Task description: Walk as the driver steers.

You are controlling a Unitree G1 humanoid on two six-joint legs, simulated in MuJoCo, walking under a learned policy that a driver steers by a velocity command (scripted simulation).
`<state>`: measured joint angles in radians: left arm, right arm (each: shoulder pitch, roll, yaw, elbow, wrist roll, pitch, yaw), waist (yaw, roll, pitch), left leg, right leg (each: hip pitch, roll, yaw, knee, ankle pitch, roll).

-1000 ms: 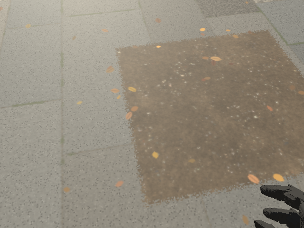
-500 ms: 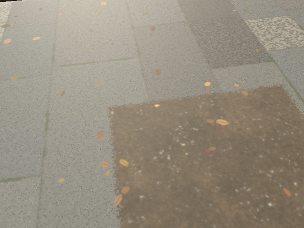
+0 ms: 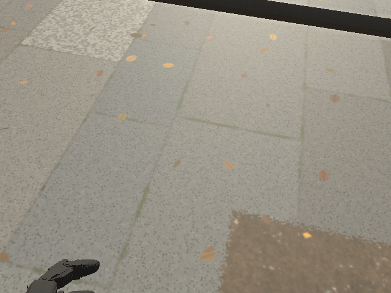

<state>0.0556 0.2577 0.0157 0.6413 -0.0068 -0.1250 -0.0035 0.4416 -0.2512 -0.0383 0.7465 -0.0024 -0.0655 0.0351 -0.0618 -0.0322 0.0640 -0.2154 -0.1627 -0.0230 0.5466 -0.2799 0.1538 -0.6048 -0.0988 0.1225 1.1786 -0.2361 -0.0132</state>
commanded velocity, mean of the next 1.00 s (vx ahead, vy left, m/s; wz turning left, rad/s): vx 0.22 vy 0.00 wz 0.09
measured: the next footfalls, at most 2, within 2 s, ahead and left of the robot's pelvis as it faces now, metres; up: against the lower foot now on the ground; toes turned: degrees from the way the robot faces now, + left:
right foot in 0.24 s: +0.48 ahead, -0.11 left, +0.00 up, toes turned +5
left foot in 0.62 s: +0.43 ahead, +0.12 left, +0.00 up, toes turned +2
